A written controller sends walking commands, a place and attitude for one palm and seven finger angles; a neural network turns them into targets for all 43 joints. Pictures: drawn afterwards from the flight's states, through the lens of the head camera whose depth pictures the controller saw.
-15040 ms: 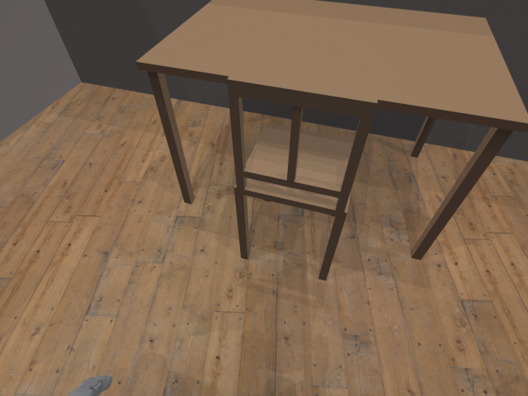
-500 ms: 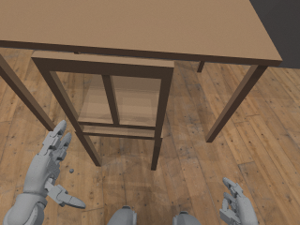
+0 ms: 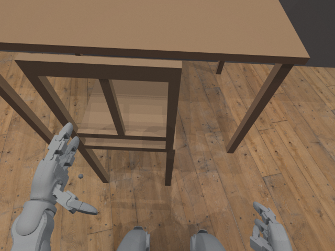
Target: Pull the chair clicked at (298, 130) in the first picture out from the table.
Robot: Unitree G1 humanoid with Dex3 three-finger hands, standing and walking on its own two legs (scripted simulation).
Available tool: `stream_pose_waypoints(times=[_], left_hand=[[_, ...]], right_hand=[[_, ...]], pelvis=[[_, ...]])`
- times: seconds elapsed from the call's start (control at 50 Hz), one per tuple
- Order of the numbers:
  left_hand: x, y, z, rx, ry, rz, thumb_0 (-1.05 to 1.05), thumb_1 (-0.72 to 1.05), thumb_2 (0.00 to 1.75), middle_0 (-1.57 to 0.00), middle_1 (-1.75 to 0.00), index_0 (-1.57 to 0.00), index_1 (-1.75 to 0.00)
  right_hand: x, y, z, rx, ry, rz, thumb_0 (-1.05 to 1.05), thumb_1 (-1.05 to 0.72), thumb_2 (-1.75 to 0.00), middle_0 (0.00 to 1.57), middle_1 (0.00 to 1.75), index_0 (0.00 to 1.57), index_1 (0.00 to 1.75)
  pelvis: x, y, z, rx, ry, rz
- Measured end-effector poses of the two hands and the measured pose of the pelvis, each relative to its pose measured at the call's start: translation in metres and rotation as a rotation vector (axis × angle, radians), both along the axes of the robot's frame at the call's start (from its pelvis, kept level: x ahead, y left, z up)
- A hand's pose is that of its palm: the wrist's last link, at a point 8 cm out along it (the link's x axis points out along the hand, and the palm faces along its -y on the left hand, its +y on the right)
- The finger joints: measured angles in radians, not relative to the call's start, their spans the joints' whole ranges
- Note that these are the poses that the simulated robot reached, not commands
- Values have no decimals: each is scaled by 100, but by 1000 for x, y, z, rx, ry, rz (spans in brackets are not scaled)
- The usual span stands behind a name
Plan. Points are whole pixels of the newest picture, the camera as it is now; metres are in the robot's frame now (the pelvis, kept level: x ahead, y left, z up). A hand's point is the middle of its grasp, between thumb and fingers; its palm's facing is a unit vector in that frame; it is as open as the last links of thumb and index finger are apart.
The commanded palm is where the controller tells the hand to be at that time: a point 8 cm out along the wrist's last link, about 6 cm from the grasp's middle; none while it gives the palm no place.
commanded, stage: aim the fingers beside a spindle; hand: left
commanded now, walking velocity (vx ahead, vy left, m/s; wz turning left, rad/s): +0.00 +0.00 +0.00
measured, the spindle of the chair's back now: (114, 109) +0.49 +0.17 -0.01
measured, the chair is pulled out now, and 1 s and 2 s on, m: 0.00 0.00 0.00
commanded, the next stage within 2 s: none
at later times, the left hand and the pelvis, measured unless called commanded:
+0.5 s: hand (100, 167) +0.30 +0.17 +0.02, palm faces -0.04 -1.00 -0.03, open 16.9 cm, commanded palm +0.29 +0.22 +0.02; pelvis -0.01 +0.00 -0.01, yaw +0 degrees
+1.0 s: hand (113, 153) +0.35 +0.16 -0.01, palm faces -0.02 -1.00 -0.04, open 16.9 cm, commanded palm +0.32 +0.21 +0.00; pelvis -0.01 +0.00 -0.03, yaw -1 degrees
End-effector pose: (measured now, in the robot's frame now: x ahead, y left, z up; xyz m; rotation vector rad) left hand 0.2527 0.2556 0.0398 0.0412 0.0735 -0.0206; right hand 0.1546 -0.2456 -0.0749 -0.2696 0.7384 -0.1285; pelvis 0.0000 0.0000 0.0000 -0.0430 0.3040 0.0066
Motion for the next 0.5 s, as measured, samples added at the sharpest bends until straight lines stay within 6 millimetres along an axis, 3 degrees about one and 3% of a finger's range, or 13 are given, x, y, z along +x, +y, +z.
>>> stream_pose_waypoints(times=[0.1, 0.26, 0.4, 0.5], left_hand=[[5, -4, -14, -5, 31, -5, -1, -50, 30, -6, -8, -6, -8], [19, -15, -2, -2, -61, -22, -1, -50, 30, -6, -8, -6, -8], [29, -26, -24, -24, 18, -32, -1, -50, 30, -6, -8, -6, -8], [28, -32, -15, -8, -38, -20, -1, -50, 30, -6, -8, -6, -8]], right_hand=[[-3, -2, -6, -6, 17, 0, 1, -90, -90, 20, 30, 21, 30], [-4, 1, -14, 5, 36, 8, 1, -90, -90, 20, 30, 21, 30], [-4, 4, -19, 16, 43, 3, 1, -90, -90, 20, 30, 21, 30], [-6, 5, -21, 18, 50, 4, 1, -90, -90, 20, 30, 21, 30]], pelvis=[[-2, -1, -4, 2, 13, -3], [-2, 0, -7, 3, 23, -1], [-5, 1, -12, 8, 36, -8], [-5, 2, -12, 10, 36, -9]])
